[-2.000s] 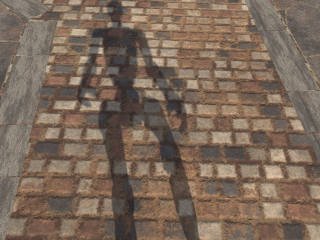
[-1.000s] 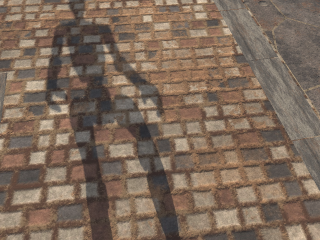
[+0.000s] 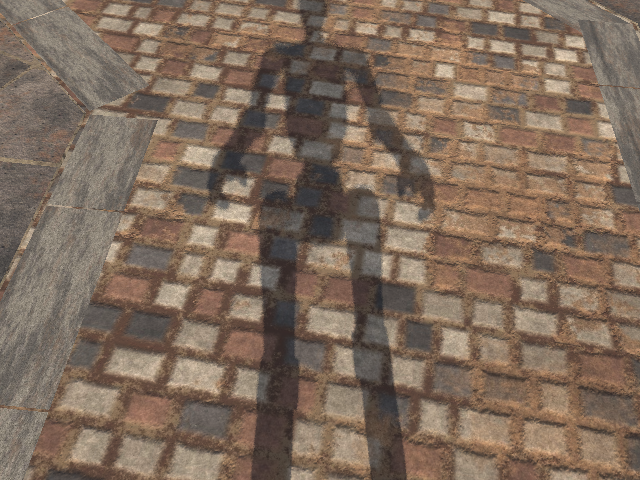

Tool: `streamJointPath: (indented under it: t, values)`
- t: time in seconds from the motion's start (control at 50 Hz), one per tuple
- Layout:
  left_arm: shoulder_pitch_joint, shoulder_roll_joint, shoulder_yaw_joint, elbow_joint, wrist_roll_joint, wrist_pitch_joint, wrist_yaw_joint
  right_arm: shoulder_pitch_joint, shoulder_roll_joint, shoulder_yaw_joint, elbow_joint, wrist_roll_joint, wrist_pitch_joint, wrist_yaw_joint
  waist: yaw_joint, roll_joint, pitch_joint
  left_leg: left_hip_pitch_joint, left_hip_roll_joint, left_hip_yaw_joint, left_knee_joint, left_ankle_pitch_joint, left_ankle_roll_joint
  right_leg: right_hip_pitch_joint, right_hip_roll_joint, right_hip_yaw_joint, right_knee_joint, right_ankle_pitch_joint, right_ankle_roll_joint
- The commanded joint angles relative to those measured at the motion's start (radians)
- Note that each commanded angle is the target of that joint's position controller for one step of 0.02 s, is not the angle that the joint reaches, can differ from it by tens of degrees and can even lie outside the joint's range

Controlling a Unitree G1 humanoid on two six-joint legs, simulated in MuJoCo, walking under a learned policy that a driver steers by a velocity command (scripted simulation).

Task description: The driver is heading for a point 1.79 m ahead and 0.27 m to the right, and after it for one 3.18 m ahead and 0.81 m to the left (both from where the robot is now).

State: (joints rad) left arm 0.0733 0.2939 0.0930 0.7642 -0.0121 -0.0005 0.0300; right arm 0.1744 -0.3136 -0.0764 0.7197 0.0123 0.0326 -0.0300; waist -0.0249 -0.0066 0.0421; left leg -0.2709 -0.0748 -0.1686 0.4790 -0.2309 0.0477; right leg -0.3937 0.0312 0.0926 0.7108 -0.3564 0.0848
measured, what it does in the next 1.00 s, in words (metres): steps on the spot, turning right: right foot, then left foot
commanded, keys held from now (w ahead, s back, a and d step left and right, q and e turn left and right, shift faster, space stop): q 0.04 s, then no key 0.16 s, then e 0.70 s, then w+e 0.10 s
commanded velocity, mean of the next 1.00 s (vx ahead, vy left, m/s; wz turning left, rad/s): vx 0.01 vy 0.00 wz -0.18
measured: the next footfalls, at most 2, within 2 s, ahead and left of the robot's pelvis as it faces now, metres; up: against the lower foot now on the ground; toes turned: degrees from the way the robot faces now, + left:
right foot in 0.08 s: +0.06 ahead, -0.14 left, +0.00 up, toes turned +8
left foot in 0.40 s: +0.01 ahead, +0.12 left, +0.00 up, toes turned -1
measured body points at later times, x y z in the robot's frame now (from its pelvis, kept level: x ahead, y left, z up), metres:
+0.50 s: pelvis +0.00 -0.01 -0.01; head +0.03 +0.00 +0.44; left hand +0.11 +0.27 -0.13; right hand +0.14 -0.28 -0.11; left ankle -0.03 +0.12 -0.74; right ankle +0.00 -0.13 -0.72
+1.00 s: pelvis -0.01 -0.06 +0.00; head +0.02 -0.09 +0.45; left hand +0.19 +0.19 -0.08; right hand +0.06 -0.38 -0.11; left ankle +0.04 +0.10 -0.68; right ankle -0.02 -0.14 -0.74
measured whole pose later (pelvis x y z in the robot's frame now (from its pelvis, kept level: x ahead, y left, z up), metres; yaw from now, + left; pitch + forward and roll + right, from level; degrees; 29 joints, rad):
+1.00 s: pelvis -0.01 -0.06 +0.00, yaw -16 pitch +2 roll +2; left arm 0.21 0.30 0.05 0.67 -0.02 0.01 0.02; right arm 0.13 -0.33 -0.09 0.73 0.00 0.01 -0.04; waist 0.01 0.02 0.05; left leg -0.49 0.01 -0.06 0.95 -0.34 -0.07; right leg -0.26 0.06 0.09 0.43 -0.19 -0.08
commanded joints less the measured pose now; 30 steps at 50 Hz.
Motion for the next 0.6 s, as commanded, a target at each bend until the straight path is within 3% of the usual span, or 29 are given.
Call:
streamJointPath:
  t: [0.02, 0.06, 0.08, 0.1, 0.12, 0.14, 0.16, 0.18, 0.2, 0.26, 0.28, 0.32, 0.34, 0.38, 0.4, 0.42, 0.44, 0.46, 0.48, 0.52, 0.56, 0.6]
  values:
    - [-0.010, 0.095, 0.021, -0.070, -0.004, -0.032, -0.013, -0.032, -0.176, -0.046, -0.075, 0.006, 0.001, 0.000, 0.007, 0.179, -0.122, 0.149, 0.240, -0.316, -0.063, 0.393, 0.170, 0.014, 0.019, -0.009, -0.121, 0.006, -0.015]
    - [0.068, 0.100, 0.025, -0.045, -0.001, -0.043, -0.023, -0.073, -0.160, -0.039, -0.092, 0.019, 0.010, -0.007, 0.056, 0.167, -0.137, 0.121, 0.194, -0.304, -0.008, 0.345, 0.115, 0.148, 0.008, -0.032, -0.345, 0.197, -0.042]
    - [0.091, 0.136, 0.033, -0.038, 0.010, -0.042, -0.023, -0.045, -0.126, -0.029, -0.095, 0.011, 0.010, -0.012, 0.044, 0.112, -0.160, 0.046, 0.148, -0.261, 0.055, 0.197, 0.064, 0.264, -0.088, 0.031, -0.380, 0.310, -0.077]
    - [0.071, 0.189, 0.037, -0.057, 0.028, -0.034, -0.017, 0.021, -0.064, -0.011, -0.088, -0.013, 0.007, -0.009, -0.007, -0.123, -0.177, -0.085, 0.020, -0.108, 0.266, -0.168, 0.005, 0.361, -0.291, 0.234, -0.390, 0.535, -0.161]
    - [0.072, 0.210, 0.037, -0.055, 0.060, -0.033, -0.022, 0.012, -0.119, -0.029, -0.115, -0.004, -0.004, -0.010, -0.011, -0.278, -0.125, -0.249, -0.064, -0.016, 0.448, -0.468, -0.043, 0.304, -0.425, 0.435, -0.400, 0.642, -0.345]
    - [0.044, 0.165, 0.024, -0.072, 0.046, -0.038, -0.023, 0.036, -0.187, -0.049, -0.091, -0.011, -0.010, -0.010, -0.006, -0.180, -0.114, -0.267, -0.010, -0.039, 0.619, -0.434, -0.075, 0.282, -0.430, 0.409, -0.404, 0.587, -0.391]
    - [0.010, 0.128, 0.013, -0.076, 0.033, -0.040, -0.021, 0.034, -0.201, -0.059, -0.070, -0.003, -0.007, -0.008, -0.013, -0.129, -0.091, -0.274, -0.001, -0.035, 0.679, -0.365, -0.091, 0.267, -0.363, 0.307, -0.390, 0.534, -0.349]
    - [-0.011, 0.117, 0.007, -0.078, 0.022, -0.038, -0.020, 0.043, -0.173, -0.057, -0.048, -0.002, 0.003, -0.012, -0.019, -0.102, -0.080, -0.276, 0.004, -0.030, 0.692, -0.315, -0.108, 0.265, -0.302, 0.232, -0.382, 0.472, -0.306]
    - [-0.014, 0.109, 0.002, -0.072, 0.010, -0.037, -0.018, 0.034, -0.151, -0.050, -0.049, -0.005, 0.009, -0.014, -0.009, -0.110, -0.068, -0.286, 0.006, -0.033, 0.696, -0.273, -0.124, 0.268, -0.287, 0.206, -0.377, 0.488, -0.301]
    - [-0.002, 0.060, -0.026, -0.039, 0.017, -0.031, -0.020, 0.007, -0.034, -0.005, -0.054, -0.015, 0.005, -0.005, -0.008, -0.150, -0.098, -0.130, 0.064, 0.059, 0.410, -0.219, -0.149, 0.245, -0.200, 0.103, -0.376, 0.513, -0.279]
    - [0.005, 0.077, -0.022, -0.034, 0.014, -0.025, -0.022, -0.021, -0.011, 0.007, -0.058, -0.020, 0.000, -0.002, 0.014, -0.175, -0.095, -0.073, 0.072, 0.100, 0.292, -0.227, -0.153, 0.239, -0.183, 0.094, -0.368, 0.519, -0.273]
    - [0.065, 0.152, -0.003, -0.021, 0.007, -0.011, -0.022, -0.052, -0.047, -0.003, -0.058, -0.008, -0.008, -0.002, 0.051, -0.195, -0.087, -0.022, 0.043, 0.138, 0.139, -0.195, -0.152, 0.254, -0.193, 0.149, -0.347, 0.514, -0.286]
    - [0.065, 0.172, 0.001, -0.022, -0.001, -0.007, -0.022, -0.028, -0.067, -0.011, -0.045, -0.001, -0.010, -0.004, 0.038, -0.188, -0.086, 0.015, 0.033, 0.147, 0.036, -0.110, -0.141, 0.254, -0.198, 0.174, -0.335, 0.514, -0.285]
    - [0.078, 0.182, 0.002, -0.022, -0.020, -0.007, -0.020, 0.014, -0.105, -0.022, -0.027, -0.004, -0.014, -0.008, 0.019, -0.164, -0.087, 0.143, 0.042, 0.128, -0.143, 0.074, -0.091, 0.199, -0.189, 0.210, -0.319, 0.490, -0.243]
    - [0.080, 0.164, -0.005, -0.026, -0.012, -0.016, -0.021, 0.045, -0.146, -0.032, -0.031, -0.013, -0.013, -0.017, 0.013, -0.108, -0.121, 0.253, 0.125, 0.074, -0.112, 0.188, -0.055, 0.117, -0.173, 0.198, -0.288, 0.411, -0.197]
    - [0.081, 0.110, -0.016, -0.047, -0.004, -0.028, -0.027, 0.047, -0.218, -0.051, -0.025, -0.025, -0.006, -0.022, 0.045, 0.081, -0.135, 0.281, 0.229, -0.003, -0.059, 0.291, 0.019, 0.018, -0.073, 0.076, -0.203, 0.248, -0.136]
    - [0.056, 0.096, -0.022, -0.050, -0.008, -0.031, -0.027, 0.053, -0.190, -0.050, -0.023, -0.031, -0.002, -0.015, 0.017, 0.182, -0.133, 0.238, 0.298, -0.069, -0.099, 0.276, 0.101, -0.008, -0.008, -0.018, -0.110, 0.053, -0.091]
    - [0.043, 0.118, -0.014, -0.055, -0.010, -0.026, -0.027, 0.024, -0.153, -0.040, -0.036, -0.035, -0.004, -0.013, 0.007, 0.213, -0.101, 0.216, 0.362, -0.123, -0.134, 0.288, 0.154, -0.055, -0.002, -0.053, -0.004, -0.070, -0.072]
    - [0.035, 0.135, -0.002, -0.056, -0.014, -0.017, -0.024, 0.013, -0.136, -0.035, -0.046, -0.041, -0.010, -0.017, -0.008, 0.229, -0.082, 0.214, 0.403, -0.153, -0.149, 0.356, 0.190, -0.111, -0.009, -0.062, 0.156, -0.207, -0.062]
    - [0.076, 0.135, 0.014, -0.047, -0.017, 0.011, -0.018, -0.013, -0.122, -0.027, -0.048, -0.029, -0.031, -0.021, 0.016, 0.171, -0.054, 0.202, 0.428, -0.111, -0.138, 0.499, 0.205, -0.179, -0.041, -0.018, 0.367, -0.255, -0.040]
    - [0.083, 0.097, 0.003, -0.051, -0.014, 0.030, -0.019, -0.050, -0.122, -0.030, -0.043, -0.016, -0.036, -0.021, 0.029, 0.147, -0.039, 0.191, 0.377, -0.009, -0.133, 0.492, 0.167, -0.173, -0.057, -0.047, 0.317, -0.168, -0.024]
    - [0.060, 0.076, -0.008, -0.073, -0.012, 0.035, -0.031, -0.061, -0.132, -0.035, -0.039, -0.014, -0.028, -0.022, 0.018, 0.166, -0.053, 0.176, 0.347, 0.063, -0.126, 0.474, 0.154, -0.108, -0.066, -0.094, 0.216, -0.104, -0.013]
